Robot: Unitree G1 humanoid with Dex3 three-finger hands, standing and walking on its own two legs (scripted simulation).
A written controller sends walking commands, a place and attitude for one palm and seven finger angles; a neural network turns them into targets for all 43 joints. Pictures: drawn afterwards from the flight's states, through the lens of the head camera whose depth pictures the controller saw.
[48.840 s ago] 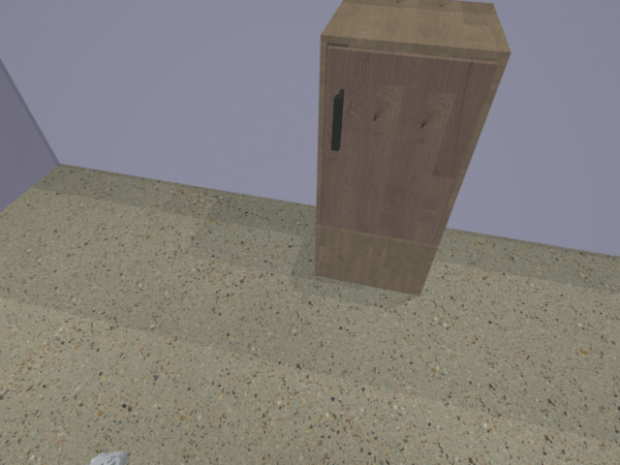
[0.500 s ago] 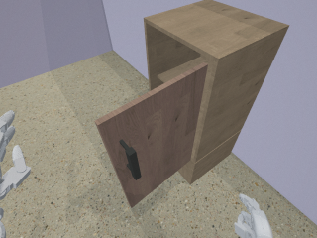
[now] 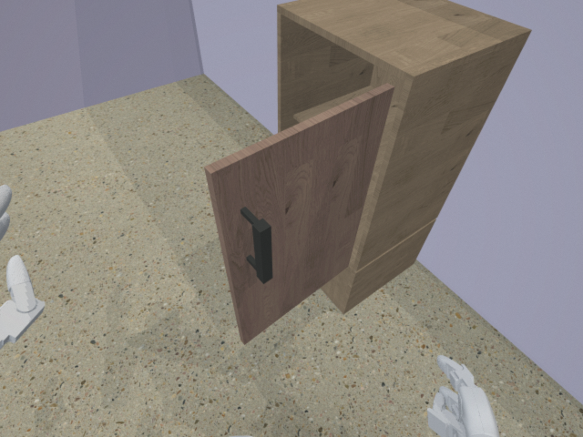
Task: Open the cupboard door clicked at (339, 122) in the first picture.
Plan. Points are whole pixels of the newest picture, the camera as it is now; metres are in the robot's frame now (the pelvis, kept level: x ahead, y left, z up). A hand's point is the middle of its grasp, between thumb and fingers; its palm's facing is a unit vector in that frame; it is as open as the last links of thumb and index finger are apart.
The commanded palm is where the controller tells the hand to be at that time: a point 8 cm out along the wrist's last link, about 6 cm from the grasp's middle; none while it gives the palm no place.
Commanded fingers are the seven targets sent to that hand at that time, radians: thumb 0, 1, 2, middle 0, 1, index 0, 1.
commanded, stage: step back with the hand held close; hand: left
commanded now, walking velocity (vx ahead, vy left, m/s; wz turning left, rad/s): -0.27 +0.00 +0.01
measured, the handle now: (256, 246) +0.42 +0.09 -0.01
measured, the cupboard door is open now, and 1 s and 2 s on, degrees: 94 94 94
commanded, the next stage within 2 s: stop stepping back and stand still in 0.46 s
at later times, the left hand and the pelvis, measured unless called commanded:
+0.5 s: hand (19, 380) +0.13 +0.24 +0.17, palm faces +0.36 -0.81 -0.46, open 7.4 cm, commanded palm +0.07 +0.28 +0.19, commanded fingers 0.00 0.90 0.90 -0.20 -0.30 -0.20 -0.30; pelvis -0.09 -0.01 +0.00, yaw -3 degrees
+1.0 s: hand out of the picture +0.07 +0.28 +0.16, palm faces +0.47 -0.80 -0.38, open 7.4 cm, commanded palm +0.00 +0.30 +0.19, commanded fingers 0.00 0.90 0.90 -0.20 -0.30 -0.20 -0.30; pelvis -0.14 +0.01 +0.00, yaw -1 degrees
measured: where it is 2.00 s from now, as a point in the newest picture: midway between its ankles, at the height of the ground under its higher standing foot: outside the picture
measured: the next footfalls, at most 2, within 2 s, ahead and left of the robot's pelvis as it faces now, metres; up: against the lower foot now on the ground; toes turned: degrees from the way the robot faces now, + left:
right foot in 0.46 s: -0.12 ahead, -0.08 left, +0.00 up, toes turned -7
left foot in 0.88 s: -0.08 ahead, +0.11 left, +0.00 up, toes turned +1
